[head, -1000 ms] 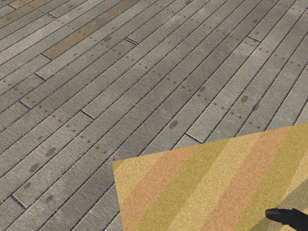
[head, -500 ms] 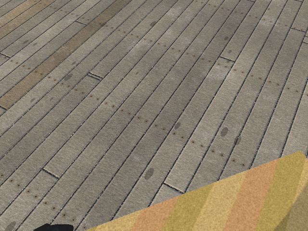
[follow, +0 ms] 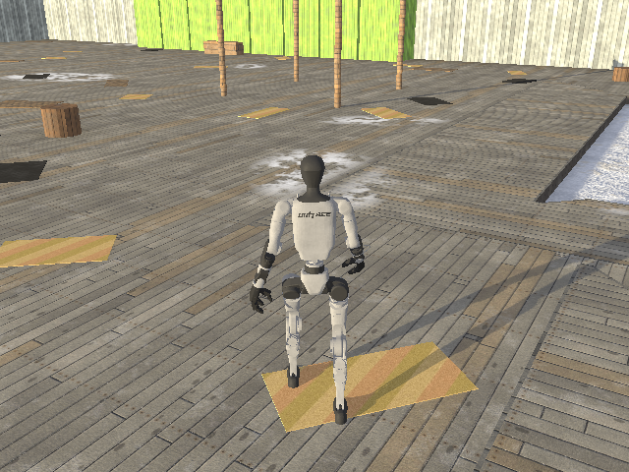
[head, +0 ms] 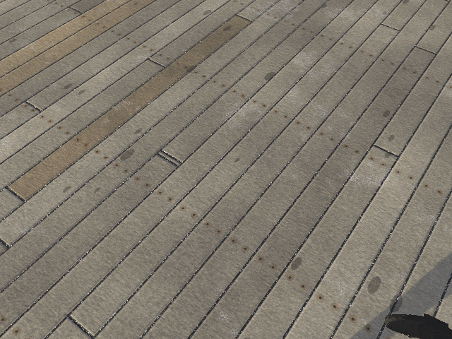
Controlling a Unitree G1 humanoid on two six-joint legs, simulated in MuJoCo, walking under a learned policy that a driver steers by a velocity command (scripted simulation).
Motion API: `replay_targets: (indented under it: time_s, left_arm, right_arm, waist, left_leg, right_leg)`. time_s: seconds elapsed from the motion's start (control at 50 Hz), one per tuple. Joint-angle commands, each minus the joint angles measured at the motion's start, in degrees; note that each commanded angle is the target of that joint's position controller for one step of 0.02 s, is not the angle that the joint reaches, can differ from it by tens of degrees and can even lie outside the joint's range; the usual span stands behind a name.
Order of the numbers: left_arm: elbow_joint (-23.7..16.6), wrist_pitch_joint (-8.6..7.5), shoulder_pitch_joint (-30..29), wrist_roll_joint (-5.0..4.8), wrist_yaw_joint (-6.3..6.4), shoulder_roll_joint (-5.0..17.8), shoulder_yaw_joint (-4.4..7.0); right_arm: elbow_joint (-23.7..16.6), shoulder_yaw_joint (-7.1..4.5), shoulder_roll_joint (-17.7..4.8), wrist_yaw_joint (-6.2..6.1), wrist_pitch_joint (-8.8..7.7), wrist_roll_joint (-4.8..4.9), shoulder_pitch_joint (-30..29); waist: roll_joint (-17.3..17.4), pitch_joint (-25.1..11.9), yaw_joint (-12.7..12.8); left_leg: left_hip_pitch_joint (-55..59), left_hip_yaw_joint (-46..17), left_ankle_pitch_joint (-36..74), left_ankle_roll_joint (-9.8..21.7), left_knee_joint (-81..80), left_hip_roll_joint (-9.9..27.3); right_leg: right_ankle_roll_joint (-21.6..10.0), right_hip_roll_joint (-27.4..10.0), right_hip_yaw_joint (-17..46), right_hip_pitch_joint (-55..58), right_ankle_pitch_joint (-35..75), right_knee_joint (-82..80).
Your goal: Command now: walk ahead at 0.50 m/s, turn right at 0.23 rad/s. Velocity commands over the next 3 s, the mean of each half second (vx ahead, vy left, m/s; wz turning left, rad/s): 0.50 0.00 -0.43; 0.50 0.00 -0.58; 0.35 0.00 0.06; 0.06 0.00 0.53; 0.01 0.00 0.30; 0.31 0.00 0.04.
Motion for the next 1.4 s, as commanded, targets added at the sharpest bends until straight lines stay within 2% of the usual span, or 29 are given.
replay_targets:
  time_s: [0.02, 0.04, 0.06, 0.1, 0.14, 0.22, 0.32, 0.42, 0.48, 0.52, 0.54, 0.56, 0.58, 0.6, 0.62, 0.66, 0.74, 0.84, 0.94, 1.0, 1.02, 1.04, 1.06, 1.08, 1.1, 1.14, 1.26, 1.34, 1.4]
  left_arm:
    - [-5.07, -1.49, 5.05, 0.68, -0.04, -0.85, -1.36]
    - [-4.05, -2.38, 2.53, -0.58, -0.19, 4.29, -0.18]
    - [-5.83, -2.77, -2.46, -1.94, -0.28, 7.95, 1.03]
    - [-6.69, -2.35, -6.98, -0.99, 0.23, 6.87, 1.35]
    - [-6.02, -0.79, -4.02, -0.97, 0.2, 4.74, 1.53]
    - [-7.86, 1.15, -6.96, -0.6, 0.24, 2.38, 1.53]
    - [-10.64, 0.54, -14.7, -0.17, -1.43, 0.97, 0.92]
    - [-14.92, 0.62, -22.26, -0.17, -3.02, 1.02, 0.59]
    - [-15.95, 1.0, -19.4, -0.19, -3.52, 3.38, 1.82]
    - [-12.71, 1.26, -5.19, -0.53, -2.92, 7.9, 4.63]
    - [-10.59, 1.9, 3.6, -0.59, -1.62, 13.25, 6.71]
    - [-12.16, 1.42, -0.54, -1.1, -1.37, 18.54, 7.22]
    - [-13.47, 0.52, 0.88, -0.32, -1.86, 13.47, 5.45]
    - [-13.11, -0.38, -0.54, 0.26, -1.95, 10.05, 4.48]
    - [-13.31, -1.01, -4.09, 0.09, -2.07, 8.41, 3.97]
    - [-15.06, -1.27, -9.89, 0.64, -1.52, 5.36, 2.84]
    - [-14.99, -1.59, -8.18, 0.32, -0.19, 8.19, 3.48]
    - [-13.89, -0.91, -4.3, -0.12, 0.77, 8.76, 3.74]
    - [-12.53, -0.13, -1.18, -0.44, 1.13, 8.02, 3.71]
    - [-13.25, 0.38, -2.83, -0.13, 1.26, 6.77, 3.31]
    - [-14.28, 0.23, -3.45, 0.41, 0.98, 3.83, 2.14]
    - [-15.09, -0.34, 4.15, -0.53, 1.0, 0.04, 0.98]
    - [-14.05, -0.74, 6.8, -1.21, 1.06, 2.56, 0.89]
    - [-13.86, -0.8, 2.07, -1.3, 0.91, 6.76, 1.84]
    - [-14.93, -0.87, -3.14, -0.58, 0.87, 7.25, 1.86]
    - [-16.54, -1.6, -7.73, 1.03, 0.55, 6.01, 1.91]
    - [-18.15, -2.59, -12.01, 1.9, 0.19, 0.64, -0.11]
    - [-19.36, -2.06, -17.09, 1.05, -0.04, 2.61, 0.41]
    - [-18.83, -2.24, -14.48, 1.44, 0.06, 4.62, 1.51]
  right_arm:
    - [2.86, -6.0, -18.32, -1.08, -0.02, -0.91, 23.59]
    - [2.51, -4.48, -12.5, -1.17, 0.12, -0.54, 24.0]
    - [2.26, -3.57, -10.05, -1.39, 0.0, -0.46, 20.01]
    - [2.06, -2.56, -6.63, -1.32, -0.35, -0.78, 12.88]
    - [2.53, -2.41, -5.35, -1.22, -1.19, -1.23, 9.83]
    - [4.45, -3.19, -7.1, -1.8, -1.88, -1.37, 9.56]
    - [5.96, -3.76, -9.17, -2.84, -1.06, -1.08, 11.08]
    - [8.12, -4.58, -11.11, -3.07, 0.81, 0.25, 15.21]
    - [7.86, -5.25, -13.3, -3.35, 2.09, 1.04, 13.79]
    - [7.25, -5.18, -13.67, -3.53, 2.92, 1.51, 11.75]
    - [6.25, -4.19, -11.24, -3.63, 2.5, 0.05, 12.66]
    - [2.7, -1.74, -3.38, -2.92, 0.7, -1.29, 16.45]
    - [2.2, -2.26, -7.88, -1.92, -1.93, 0.76, 11.44]
    - [0.77, -2.69, -9.66, -1.42, -3.11, 2.79, 6.5]
    - [0.99, -2.53, -8.86, -1.74, -3.56, 2.06, 6.35]
    - [2.26, -3.32, -9.82, -2.22, -2.62, -0.28, 7.6]
    - [1.0, -2.87, -7.3, -2.37, -0.57, -1.32, 5.3]
    - [-1.96, -1.76, -5.18, -1.57, -0.86, -0.61, -4.62]
    - [-3.57, -2.44, -7.97, -0.5, -2.0, 0.1, -6.92]
    - [-1.29, -3.82, -10.4, -0.74, -2.93, -0.15, 2.2]
    - [-0.29, -4.66, -12.87, -1.14, -3.2, -1.19, 10.13]
    - [1.63, -5.96, -17.9, -1.28, -2.59, -2.18, 18.37]
    - [3.56, -5.39, -14.77, -0.45, -2.18, -0.58, 20.51]
    - [2.95, -4.13, -10.42, -0.37, -1.9, 0.3, 17.57]
    - [2.3, -3.46, -8.77, -0.43, -1.3, -0.01, 14.18]
    - [2.07, -2.44, -7.02, -0.46, -0.7, -0.89, 10.55]
    - [3.34, -3.57, -11.45, -1.62, 0.14, 0.31, 11.36]
    - [4.59, -4.01, -12.21, -2.51, 2.11, 1.36, 15.05]
    - [3.63, -3.87, -11.38, -3.36, 3.11, 1.54, 13.4]
  waist:
    - [14.92, -21.89, -9.39]
    - [12.08, -22.29, -11.58]
    - [9.0, -13.34, -11.26]
    - [4.05, -4.45, -8.17]
    - [6.49, -2.74, -5.11]
    - [3.3, 0.65, -4.03]
    - [1.96, 2.7, -6.38]
    - [1.44, 5.05, -8.62]
    - [3.94, 1.49, -5.27]
    - [3.33, -6.1, 3.02]
    - [-3.47, -11.17, 5.96]
    - [-17.93, -15.93, -1.53]
    - [-9.34, -20.91, 2.41]
    - [-6.56, -13.31, 2.63]
    - [-1.38, -7.78, -0.44]
    - [-2.02, -4.25, -4.24]
    - [-1.59, -1.98, -4.95]
    - [-4.64, 0.11, -1.01]
    - [-6.13, -0.09, -0.67]
    - [-7.99, -3.54, -5.79]
    - [-4.95, -10.58, -9.58]
    - [10.27, -20.08, -8.24]
    - [16.72, -19.8, -8.1]
    - [10.14, -11.06, -9.04]
    - [5.59, -5.84, -8.7]
    - [3.76, -0.44, -6.24]
    - [5.04, -2.52, -5.02]
    - [5.74, -3.77, -6.37]
    - [5.83, -4.75, -3.34]
  left_leg:
    - [52.05, -32.5, -10.32, 13.96, -3.25, 21.47]
    - [50.08, -39.45, -18.23, 13.43, -8.87, 21.96]
    - [43.09, -30.93, -18.37, 10.71, -10.33, 20.25]
    - [28.98, -18.8, -10.69, 8.28, -14.41, 15.9]
    - [21.92, -12.04, -5.35, 8.04, -17.82, 14.1]
    - [19.48, -2.97, 2.35, 8.52, -20.93, 13.95]
    - [21.84, 6.22, 4.93, 6.99, -21.95, 12.24]
    - [31.51, 9.62, 10.17, 5.99, -18.58, 15.12]
    - [34.9, 11.87, 34.09, 4.2, -8.83, 15.53]
    - [29.7, 14.07, 40.71, 1.62, 11.03, 12.62]
    - [15.29, 14.22, 21.6, -1.32, 29.1, 9.87]
    - [-10.6, 7.69, -28.41, -5.17, 50.48, -3.68]
    - [-16.61, -5.81, -30.25, -3.49, 54.13, -2.64]
    - [-19.9, -5.65, -25.83, -1.69, 52.52, 0.05]
    - [-17.62, -5.72, -21.18, -1.1, 46.31, 2.82]
    - [-9.61, -5.95, -16.73, -1.82, 38.21, 5.6]
    - [-7.31, -4.1, -10.05, -5.3, 26.61, 4.44]
    - [-2.35, -3.27, 7.39, -6.2, 6.43, 0.18]
    - [-0.26, -5.61, 4.15, -4.33, -0.33, -1.09]
    - [12.15, -3.99, -0.34, -1.06, -3.64, -1.57]
    - [25.96, -9.56, -1.81, 2.25, -1.84, 5.09]
    - [47.11, -32.55, -12.78, 11.35, -4.36, 17.9]
    - [48.98, -47.9, -26.74, 13.96, -10.94, 21.33]
    - [42.26, -42.09, -31.51, 11.96, -12.32, 18.93]
    - [35.04, -34.39, -27.04, 10.42, -12.6, 16.35]
    - [23.51, -25.99, -15.07, 10.28, -15.12, 12.14]
    - [14.82, -12.82, 21.54, 10.44, -13.9, 7.57]
    - [16.03, -13.46, 18.53, 7.65, -10.08, 6.62]
    - [14.72, -16.53, 9.78, 4.16, -3.99, 5.24]
  right_leg:
    - [-1.38, 1.96, 0.53, -36.28, 1.8, 42.69]
    - [-1.52, 0.69, 8.29, -42.06, -8.0, 50.59]
    - [-2.1, -2.07, 8.32, -45.74, -3.92, 52.55]
    - [-2.0, -6.3, 6.67, -42.93, 4.59, 47.89]
    - [-1.41, -8.36, 7.14, -36.88, 8.35, 45.18]
    - [-0.22, -8.91, 7.35, -40.37, 14.75, 39.45]
    - [-0.43, -7.72, 3.2, -39.72, 27.58, 23.5]
    - [-2.73, -6.39, -0.49, -42.04, 24.09, 15.62]
    - [-5.77, -1.94, -4.86, -34.5, 15.69, 14.97]
    - [-9.36, 3.13, -6.61, -14.85, 16.76, 10.68]
    - [-12.7, -3.0, 5.28, 2.38, 16.55, 8.76]
    - [-24.69, -17.27, 39.89, 19.53, 6.81, 0.41]
    - [-24.66, -19.67, 47.93, 21.04, 1.82, -6.66]
    - [-21.62, -18.08, 39.28, 15.77, 5.34, -6.63]
    - [-19.26, -15.37, 31.93, 6.77, 11.77, -6.3]
    - [-17.18, -11.67, 23.73, -5.31, 21.76, -7.69]
    - [-17.1, -9.31, 18.17, -13.11, 29.94, -10.11]
    - [-12.75, -5.28, 14.84, -16.79, 22.08, -9.28]
    - [-11.39, -8.22, 21.94, -10.0, 18.97, -2.6]
    - [-9.0, -6.22, 23.32, -9.67, 25.3, 6.17]
    - [-6.96, -3.03, 19.88, -15.0, 22.91, 19.04]
    - [-2.23, 4.89, 11.53, -33.25, 6.32, 38.8]
    - [-1.4, 3.94, 11.62, -43.2, -8.74, 48.29]
    - [-1.35, 1.43, 12.52, -46.95, -4.76, 52.3]
    - [-1.4, -0.54, 9.77, -46.76, -0.99, 52.19]
    - [-1.73, -4.33, 7.36, -43.35, 4.52, 45.13]
    - [1.6, -2.05, 2.22, -29.85, 12.97, 20.98]
    - [2.08, 1.27, 3.39, -24.97, 22.75, 11.52]
    - [0.12, 0.82, 4.6, -16.26, 28.65, 3.27]
Next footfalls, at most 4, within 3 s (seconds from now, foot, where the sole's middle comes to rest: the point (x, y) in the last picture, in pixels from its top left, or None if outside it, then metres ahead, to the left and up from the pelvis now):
0.54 right None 0.41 -0.17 -0.76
1.02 left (286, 249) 0.76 -0.11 -0.76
1.42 right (380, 247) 0.79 -0.41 -0.76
1.84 left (300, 224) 0.86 -0.16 -0.76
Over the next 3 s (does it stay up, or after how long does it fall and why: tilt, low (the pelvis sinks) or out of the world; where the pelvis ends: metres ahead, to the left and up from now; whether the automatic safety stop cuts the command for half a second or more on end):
stays up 0.94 -0.26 0.02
